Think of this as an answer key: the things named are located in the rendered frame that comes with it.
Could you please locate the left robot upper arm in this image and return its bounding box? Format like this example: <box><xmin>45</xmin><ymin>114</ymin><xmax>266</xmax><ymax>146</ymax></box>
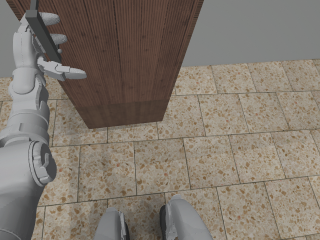
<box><xmin>0</xmin><ymin>140</ymin><xmax>57</xmax><ymax>240</ymax></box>

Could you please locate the robot left forearm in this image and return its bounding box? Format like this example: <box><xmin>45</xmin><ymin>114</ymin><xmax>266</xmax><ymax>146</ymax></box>
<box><xmin>0</xmin><ymin>67</ymin><xmax>50</xmax><ymax>148</ymax></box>

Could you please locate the robot right foot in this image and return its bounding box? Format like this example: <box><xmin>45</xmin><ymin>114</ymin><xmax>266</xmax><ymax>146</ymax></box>
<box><xmin>159</xmin><ymin>205</ymin><xmax>176</xmax><ymax>240</ymax></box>

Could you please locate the left robot hand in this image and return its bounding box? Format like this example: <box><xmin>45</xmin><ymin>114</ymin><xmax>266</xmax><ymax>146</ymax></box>
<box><xmin>13</xmin><ymin>12</ymin><xmax>87</xmax><ymax>81</ymax></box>

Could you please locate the handle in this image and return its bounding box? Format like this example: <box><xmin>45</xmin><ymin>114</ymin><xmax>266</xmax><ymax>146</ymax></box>
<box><xmin>25</xmin><ymin>0</ymin><xmax>62</xmax><ymax>64</ymax></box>

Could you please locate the cupboard door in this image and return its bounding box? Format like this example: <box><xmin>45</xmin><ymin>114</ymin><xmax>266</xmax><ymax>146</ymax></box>
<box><xmin>12</xmin><ymin>0</ymin><xmax>199</xmax><ymax>107</ymax></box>

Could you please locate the robot left thigh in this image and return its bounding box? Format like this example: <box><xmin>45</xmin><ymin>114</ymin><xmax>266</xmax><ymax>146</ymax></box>
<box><xmin>93</xmin><ymin>211</ymin><xmax>127</xmax><ymax>240</ymax></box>

